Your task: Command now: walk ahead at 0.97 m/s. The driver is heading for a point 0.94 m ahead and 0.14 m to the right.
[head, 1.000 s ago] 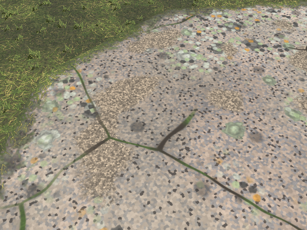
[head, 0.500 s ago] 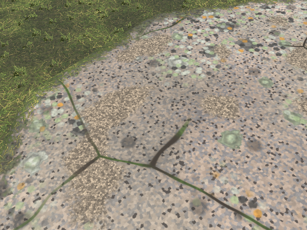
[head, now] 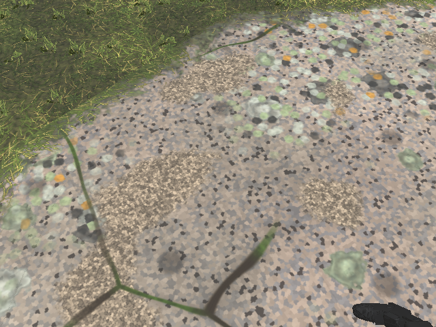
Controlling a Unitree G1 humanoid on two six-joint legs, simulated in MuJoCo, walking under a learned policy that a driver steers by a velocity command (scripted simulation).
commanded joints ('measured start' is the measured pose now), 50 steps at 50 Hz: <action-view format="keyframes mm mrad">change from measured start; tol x32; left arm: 1 5 95 19 -131 -48 -36 -22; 16 -634 78 -33 -378 -5 11 -73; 23 57 328 63 -205 26 25 7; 50 -129 120 -1 -156 -25 12 9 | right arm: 1 508 -268 -98 109 -13 4 -4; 24 642 -34 -5 125 74 -44 -18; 39 -82 -68 42 -119 9 -16 39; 45 514 -253 -18 69 -41 -53 -26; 50 333 -100 -1 71 16 -34 -23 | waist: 1 -163 192 -435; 12 -35 14 125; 22 226 139 -247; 24 48 -353 -483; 27 19 78 -121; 35 -30 -7 102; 42 -28 -77 3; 47 -155 87 -696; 50 -72 34 -236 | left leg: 1 1003 397 -1001 -335 -722 170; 8 350 216 -390 -497 -315 60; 20 753 217 -106 -279 1083 -29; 22 629 199 -84 231 945 -31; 24 -17 -67 -224 959 -394 -54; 34 -152 186 -128 453 -28 -95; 43 351 -41 -23 -104 206 -28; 45 750 168 -170 -74 626 -2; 46 1165 580 -601 58 1323 208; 50 708 354 -381 -188 777 117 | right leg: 1 -833 67 173 970 56 -75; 15 -712 -82 -70 91 661 -25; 21 -371 81 -68 -6 380 -108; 25 202 -347 802 -287 -150 -241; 31 -366 -176 301 -426 167 -144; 42 -112 -129 71 -298 1391 -48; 45 -317 -29 26 406 890 -3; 46 -667 147 45 979 -146 52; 50 -831 -18 161 742 -12 38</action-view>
